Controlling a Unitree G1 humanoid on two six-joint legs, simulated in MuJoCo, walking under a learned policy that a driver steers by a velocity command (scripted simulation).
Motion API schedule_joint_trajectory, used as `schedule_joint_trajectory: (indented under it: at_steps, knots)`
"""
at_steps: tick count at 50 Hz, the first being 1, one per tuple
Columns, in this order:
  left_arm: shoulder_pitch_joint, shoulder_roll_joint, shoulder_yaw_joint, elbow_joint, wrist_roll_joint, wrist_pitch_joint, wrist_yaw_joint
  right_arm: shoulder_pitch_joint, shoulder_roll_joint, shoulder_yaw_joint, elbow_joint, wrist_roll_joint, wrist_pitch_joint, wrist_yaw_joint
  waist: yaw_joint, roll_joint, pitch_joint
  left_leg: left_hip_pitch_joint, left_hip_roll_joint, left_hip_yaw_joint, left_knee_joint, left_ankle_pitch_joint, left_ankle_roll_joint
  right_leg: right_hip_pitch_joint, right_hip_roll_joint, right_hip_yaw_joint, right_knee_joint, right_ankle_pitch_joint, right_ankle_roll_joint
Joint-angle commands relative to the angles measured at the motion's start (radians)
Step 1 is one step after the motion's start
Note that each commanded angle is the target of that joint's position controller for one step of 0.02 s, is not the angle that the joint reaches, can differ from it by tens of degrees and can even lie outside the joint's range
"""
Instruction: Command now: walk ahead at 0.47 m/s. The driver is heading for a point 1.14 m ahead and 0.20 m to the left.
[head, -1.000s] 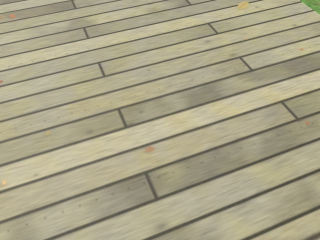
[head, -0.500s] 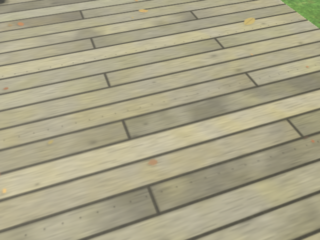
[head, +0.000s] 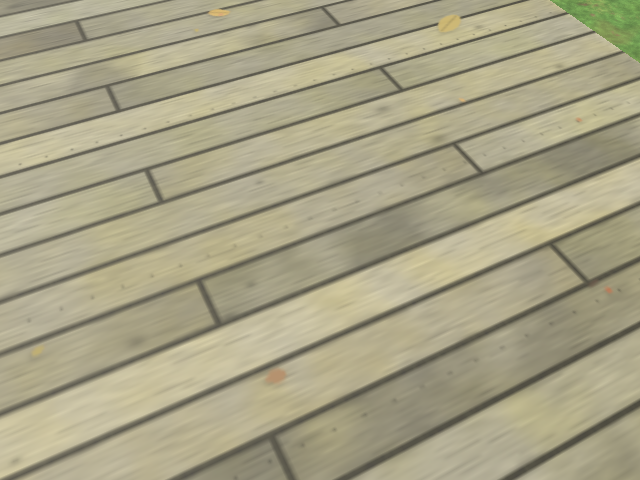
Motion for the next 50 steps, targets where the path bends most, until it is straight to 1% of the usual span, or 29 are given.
schedule_joint_trajectory:
  at_steps: [1, 3, 4, 5, 6, 7, 8, 9, 10, 11, 13, 16, 20, 24, 28, 31, 32, 33, 34, 35, 36, 37, 38, 39, 40, 42, 44, 47, 50]
  knots:
    - [-0.153, 0.052, 0.002, -0.105, -0.003, -0.025, -0.021, 0.052, -0.173, -0.038, -0.018, 0.009, 0.002, -0.009, 0.027, 0.109, 0.151, -0.053, 0.294, -0.09, -0.008, 0.476, 0.131, -0.015, 0.029, -0.014, -0.088, -0.014, -0.033]
    - [-0.081, 0.095, 0.02, -0.096, -0.002, -0.029, -0.025, 0.024, -0.2, -0.048, -0.029, 0.003, 0.009, -0.009, 0.087, 0.147, 0.072, 0.0, 0.305, -0.076, 0.111, 0.786, 0.11, 0.126, 0.078, -0.04, -0.096, -0.08, -0.067]
    - [0.029, 0.133, 0.039, -0.069, -0.003, -0.029, -0.021, 0.007, -0.212, -0.053, -0.034, -0.002, 0.017, -0.008, 0.149, 0.172, -0.008, 0.004, 0.293, -0.06, 0.246, 0.965, 0.097, 0.272, 0.117, -0.062, -0.087, -0.109, -0.09]
    - [0.214, 0.178, 0.064, -0.014, -0.006, -0.024, -0.014, -0.016, -0.204, -0.049, -0.045, -0.006, 0.024, -0.006, 0.24, 0.173, -0.112, -0.083, 0.249, -0.029, 0.466, 1.007, 0.068, 0.519, 0.132, -0.065, -0.094, -0.099, -0.12]
    - [0.396, 0.259, 0.084, 0.026, 0.009, -0.018, -0.001, -0.012, -0.165, -0.031, -0.074, -0.019, 0.022, -0.002, 0.285, 0.054, -0.258, -0.351, 0.185, -0.007, 0.804, 0.663, 0.038, 0.858, -0.075, 0.184, -0.07, -0.142, -0.184]
    - [0.445, 0.296, 0.085, 0.05, 0.029, -0.019, -0.01, 0.138, 0.006, 0.011, -0.072, -0.003, -0.004, 0.014, 0.18, -0.235, -0.437, -0.696, -0.027, -0.1, 1.154, -0.192, -0.011, 1.14, -0.314, 0.739, -0.251, -0.4, -0.355]
    - [0.411, 0.202, 0.06, 0.049, 0.023, -0.022, -0.01, 0.048, -0.103, -0.013, -0.074, 0.028, -0.036, 0.021, 0.215, -0.153, -0.382, -0.799, 0.01, -0.23, 1.274, -0.228, 0.016, 1.089, -0.279, 0.81, -0.356, -0.453, -0.308]
    - [0.31, 0.16, 0.047, 0.038, 0.016, -0.026, -0.007, -0.064, -0.158, -0.028, -0.117, 0.05, -0.051, 0.021, 0.19, -0.117, -0.208, -0.873, 0.063, -0.188, 1.289, -0.154, 0.031, 0.939, -0.254, 0.63, -0.364, -0.371, -0.257]
    - [0.212, 0.132, 0.035, 0.016, 0.017, -0.031, -0.009, -0.126, -0.171, -0.031, -0.134, 0.043, -0.057, 0.011, 0.153, 0.005, -0.133, -0.825, 0.122, -0.168, 1.236, -0.049, 0.036, 0.76, -0.223, 0.49, -0.389, -0.231, -0.228]
    - [0.159, 0.108, 0.029, 0.012, 0.028, -0.037, -0.014, -0.148, -0.168, -0.042, -0.136, 0.027, -0.05, 0.002, 0.115, 0.04, -0.084, -0.768, 0.159, -0.156, 1.175, 0.008, 0.035, 0.617, -0.186, 0.388, -0.413, -0.133, -0.209]
    - [0.149, 0.073, 0.018, 0.033, 0.038, -0.042, -0.021, -0.091, -0.123, -0.045, -0.128, 0.021, -0.018, -0.002, 0.058, -0.004, -0.062, -0.674, 0.197, -0.16, 1.104, 0.046, 0.037, 0.495, -0.138, 0.282, -0.471, -0.106, -0.205]
    - [0.197, 0.114, 0.023, 0.063, 0.033, -0.045, -0.004, -0.151, -0.121, -0.051, -0.157, 0.014, 0.007, -0.007, 0.048, -0.011, 0.007, -0.73, 0.218, -0.137, 0.986, 0.103, 0.011, 0.429, -0.12, 0.199, -0.535, -0.089, -0.221]
    - [0.275, 0.146, 0.029, 0.081, 0.029, -0.032, 0.024, -0.319, -0.129, -0.055, -0.212, 0.0, 0.002, -0.003, 0.09, 0.001, 0.043, -0.851, 0.215, -0.119, 0.736, 0.323, -0.022, 0.499, -0.104, 0.146, -0.552, -0.059, -0.197]
    - [0.349, 0.162, 0.03, 0.101, 0.016, -0.023, 0.032, -0.465, -0.109, -0.043, -0.249, 0.008, -0.008, 0.013, 0.141, -0.007, 0.06, -0.805, 0.162, -0.068, 0.507, 0.45, -0.025, 0.554, -0.084, 0.087, -0.546, -0.059, -0.164]
    - [0.414, 0.168, 0.035, 0.133, 0.011, -0.005, 0.035, -0.566, -0.115, -0.036, -0.293, 0.017, -0.016, 0.038, 0.169, -0.012, 0.087, -0.844, 0.14, -0.067, 0.406, 0.381, -0.006, 0.703, -0.14, 0.095, -0.484, -0.037, -0.16]
    - [0.394, 0.188, 0.045, 0.134, 0.009, 0.01, 0.041, -0.533, -0.15, -0.045, -0.304, 0.02, -0.027, 0.053, 0.125, -0.04, 0.056, -0.76, 0.111, -0.054, 0.361, 0.269, 0.034, 0.776, -0.175, 0.102, -0.397, 0.123, -0.134]
    - [0.368, 0.197, 0.048, 0.127, 0.009, 0.015, 0.041, -0.462, -0.175, -0.058, -0.288, 0.019, -0.03, 0.052, 0.08, -0.055, 0.009, -0.645, 0.078, -0.026, 0.351, 0.246, 0.052, 0.775, -0.162, 0.085, -0.317, 0.294, -0.12]
    - [0.347, 0.183, 0.042, 0.12, 0.012, 0.02, 0.041, -0.308, -0.215, -0.082, -0.24, 0.016, -0.03, 0.048, 0.004, -0.045, -0.081, -0.439, 0.043, 0.001, 0.337, 0.259, 0.079, 0.736, -0.112, 0.045, -0.142, 0.423, -0.095]
    - [0.345, 0.149, 0.025, 0.098, 0.024, 0.02, 0.04, -0.112, -0.287, -0.106, -0.194, 0.005, -0.029, 0.038, -0.065, 0.021, -0.227, -0.123, 0.172, -0.14, 0.37, 0.271, 0.139, 0.548, -0.056, 0.001, 0.144, 0.263, -0.059]
    - [0.463, 0.021, -0.011, 0.087, 0.026, -0.002, 0.03, -0.01, -0.376, -0.126, -0.168, -0.01, -0.022, 0.037, -0.015, 0.274, -0.361, 0.247, 0.417, -0.622, 0.283, 0.097, 0.298, 0.124, 0.132, -0.015, 0.536, -0.28, 0.016]
    - [0.444, 0.074, -0.003, 0.103, 0.009, -0.03, 0.024, -0.013, -0.292, -0.099, -0.171, -0.005, -0.022, 0.041, -0.031, 0.27, -0.409, 0.28, 0.445, -0.816, 0.165, 0.035, 0.307, -0.003, 0.137, 0.146, 0.68, -0.603, 0.0]
    - [0.352, 0.154, 0.018, 0.075, -0.017, -0.044, 0.02, -0.102, -0.237, -0.082, -0.184, 0.003, -0.023, 0.04, -0.017, 0.215, -0.257, 0.16, 0.409, -0.654, 0.162, 0.051, 0.248, -0.087, 0.075, 0.145, 0.723, -0.548, -0.018]
    - [0.287, 0.16, 0.019, 0.059, -0.017, -0.048, 0.025, -0.193, -0.205, -0.071, -0.207, 0.003, -0.023, 0.04, 0.011, 0.134, -0.163, 0.001, 0.369, -0.506, 0.144, 0.145, 0.215, -0.067, 0.017, 0.112, 0.684, -0.449, -0.023]
    - [0.254, 0.15, 0.025, 0.054, -0.002, -0.043, 0.033, -0.253, -0.18, -0.063, -0.215, -0.005, -0.023, 0.044, 0.042, 0.086, -0.099, -0.141, 0.331, -0.414, 0.11, 0.219, 0.197, -0.023, -0.019, 0.097, 0.617, -0.38, -0.02]
    - [0.265, 0.138, 0.032, 0.058, 0.006, -0.028, 0.038, -0.279, -0.151, -0.054, -0.215, -0.013, -0.026, 0.048, 0.076, 0.098, -0.07, -0.231, 0.292, -0.341, 0.075, 0.26, 0.181, 0.04, -0.048, 0.101, 0.565, -0.336, -0.02]
    - [0.303, 0.091, 0.028, 0.066, 0.009, -0.001, 0.04, -0.262, -0.152, -0.054, -0.196, -0.014, -0.031, 0.05, 0.103, 0.119, -0.054, -0.308, 0.268, -0.277, 0.025, 0.299, 0.192, 0.098, -0.06, 0.09, 0.512, -0.299, -0.011]
    - [0.265, 0.089, 0.031, 0.05, 0.014, 0.011, 0.043, -0.231, -0.182, -0.061, -0.178, -0.011, -0.034, 0.04, 0.108, 0.106, -0.022, -0.326, 0.264, -0.232, -0.007, 0.342, 0.204, 0.055, -0.068, 0.083, 0.441, -0.239, 0.007]
    - [0.149, 0.089, 0.034, 0.01, 0.023, 0.011, 0.042, -0.181, -0.198, -0.064, -0.161, -0.008, -0.026, 0.02, 0.082, 0.09, 0.01, -0.282, 0.261, -0.196, -0.027, 0.364, 0.194, -0.034, -0.068, 0.079, 0.27, -0.093, 0.031]
    - [0.051, 0.071, 0.027, -0.017, 0.019, 0.003, 0.032, -0.143, -0.205, -0.063, -0.149, -0.001, -0.019, 0.011, 0.053, 0.1, 0.032, -0.264, 0.236, -0.142, -0.037, 0.345, 0.168, -0.012, -0.041, 0.054, 0.088, 0.037, 0.033]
